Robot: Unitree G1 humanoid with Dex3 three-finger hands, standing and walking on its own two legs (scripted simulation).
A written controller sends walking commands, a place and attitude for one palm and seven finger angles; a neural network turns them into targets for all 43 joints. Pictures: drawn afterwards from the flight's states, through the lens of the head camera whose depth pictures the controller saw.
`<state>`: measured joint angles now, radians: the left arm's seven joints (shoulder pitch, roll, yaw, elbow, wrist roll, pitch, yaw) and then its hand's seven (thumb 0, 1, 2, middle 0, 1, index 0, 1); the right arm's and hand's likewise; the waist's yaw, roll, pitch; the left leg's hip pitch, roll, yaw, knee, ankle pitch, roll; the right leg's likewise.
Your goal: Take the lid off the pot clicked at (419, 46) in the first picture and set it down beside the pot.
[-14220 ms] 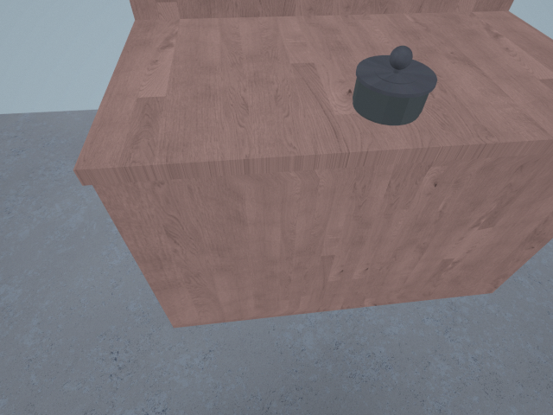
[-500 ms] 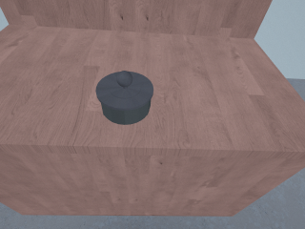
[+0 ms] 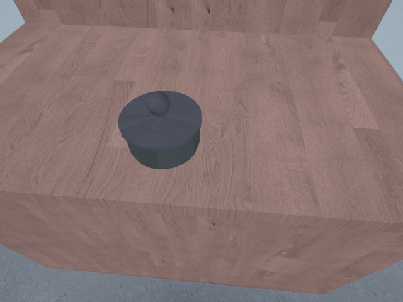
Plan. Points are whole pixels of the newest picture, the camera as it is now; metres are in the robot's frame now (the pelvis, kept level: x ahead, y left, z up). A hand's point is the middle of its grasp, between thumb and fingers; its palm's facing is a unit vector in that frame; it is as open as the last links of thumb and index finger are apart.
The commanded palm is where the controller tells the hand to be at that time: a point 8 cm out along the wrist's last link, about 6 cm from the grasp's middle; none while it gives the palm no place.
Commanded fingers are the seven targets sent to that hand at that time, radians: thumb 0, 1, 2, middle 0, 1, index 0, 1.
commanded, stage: look again from close up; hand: left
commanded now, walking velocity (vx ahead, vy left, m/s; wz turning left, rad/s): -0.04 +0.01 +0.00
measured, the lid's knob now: (158, 103) +0.43 +0.12 +0.17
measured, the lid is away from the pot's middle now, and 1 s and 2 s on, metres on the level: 0.00 0.00 0.00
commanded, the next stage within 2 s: none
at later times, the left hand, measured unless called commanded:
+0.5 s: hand out of the picture +0.05 +0.31 -0.17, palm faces +0.03 -0.96 -0.27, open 7.4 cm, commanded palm none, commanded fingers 0.00 0.90 0.90 -0.20 -0.30 -0.20 -0.30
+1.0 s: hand out of the picture -0.05 +0.32 -0.18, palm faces +0.06 -0.99 -0.16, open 7.4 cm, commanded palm none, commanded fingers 0.00 0.90 0.90 -0.20 -0.30 -0.20 -0.30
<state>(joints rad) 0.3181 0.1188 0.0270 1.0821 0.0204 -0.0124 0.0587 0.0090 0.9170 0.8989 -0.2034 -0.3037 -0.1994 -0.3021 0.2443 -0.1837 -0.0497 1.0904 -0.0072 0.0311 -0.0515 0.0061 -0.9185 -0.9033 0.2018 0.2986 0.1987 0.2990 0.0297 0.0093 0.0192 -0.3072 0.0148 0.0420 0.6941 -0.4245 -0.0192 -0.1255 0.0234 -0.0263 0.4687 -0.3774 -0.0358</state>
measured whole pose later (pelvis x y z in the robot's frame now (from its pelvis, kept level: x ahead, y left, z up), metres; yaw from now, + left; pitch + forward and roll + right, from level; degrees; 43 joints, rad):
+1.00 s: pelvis +0.00 +0.16 +0.00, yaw +0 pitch -2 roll -3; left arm 0.40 0.15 0.00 1.04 0.01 0.03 0.05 0.01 0.91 0.90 -0.20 -0.30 -0.20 -0.30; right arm 0.31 -0.15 0.01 1.04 0.01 0.02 -0.05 0.00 -0.92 -0.90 0.20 0.30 0.20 0.30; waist 0.03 0.00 0.06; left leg -0.15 -0.18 0.07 0.35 -0.19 0.06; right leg -0.14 -0.07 0.02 0.42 -0.32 -0.02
